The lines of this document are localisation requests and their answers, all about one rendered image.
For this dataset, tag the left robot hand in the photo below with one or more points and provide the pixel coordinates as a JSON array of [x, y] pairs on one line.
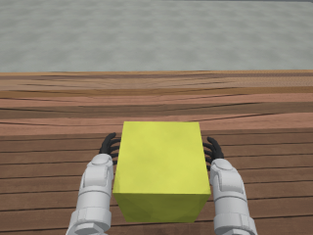
[[107, 149]]

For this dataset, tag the carton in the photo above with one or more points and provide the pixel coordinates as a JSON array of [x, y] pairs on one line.
[[161, 173]]

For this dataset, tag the right robot hand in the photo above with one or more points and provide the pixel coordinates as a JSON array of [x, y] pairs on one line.
[[216, 151]]

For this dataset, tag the left robot forearm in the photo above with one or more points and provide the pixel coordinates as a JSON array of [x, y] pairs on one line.
[[92, 214]]

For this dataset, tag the right robot forearm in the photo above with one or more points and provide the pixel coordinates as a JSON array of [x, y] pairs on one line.
[[229, 197]]

